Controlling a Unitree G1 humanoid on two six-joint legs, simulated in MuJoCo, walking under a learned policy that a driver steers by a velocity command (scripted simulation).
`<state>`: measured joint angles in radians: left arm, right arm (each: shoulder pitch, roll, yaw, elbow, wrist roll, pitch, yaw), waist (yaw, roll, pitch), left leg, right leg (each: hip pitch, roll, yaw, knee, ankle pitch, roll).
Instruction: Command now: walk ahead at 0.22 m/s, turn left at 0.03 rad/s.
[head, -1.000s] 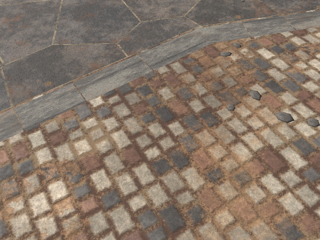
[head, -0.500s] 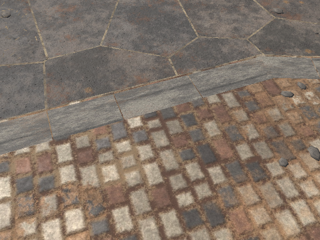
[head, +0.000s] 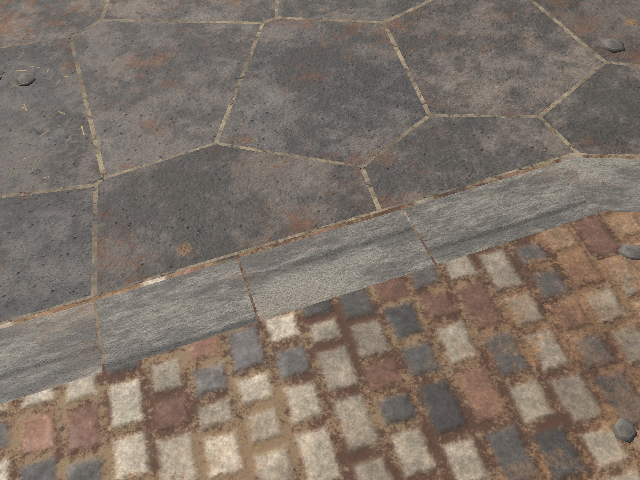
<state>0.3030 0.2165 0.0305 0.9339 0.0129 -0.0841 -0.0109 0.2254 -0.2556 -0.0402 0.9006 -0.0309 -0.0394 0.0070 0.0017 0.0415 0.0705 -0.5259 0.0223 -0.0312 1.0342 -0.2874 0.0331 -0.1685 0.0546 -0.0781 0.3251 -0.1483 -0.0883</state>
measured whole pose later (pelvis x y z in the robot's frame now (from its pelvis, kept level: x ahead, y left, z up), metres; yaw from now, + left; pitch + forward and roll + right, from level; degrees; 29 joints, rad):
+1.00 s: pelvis +0.10 +0.03 +0.00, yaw -1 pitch -2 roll +0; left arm 0.34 0.13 -0.02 1.16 0.01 -0.01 0.05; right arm 0.28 -0.14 0.00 1.17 0.00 0.00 -0.04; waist -0.01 -0.01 0.03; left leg -0.21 -0.04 0.05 0.38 -0.14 0.05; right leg -0.03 0.01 -0.04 0.38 -0.32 -0.02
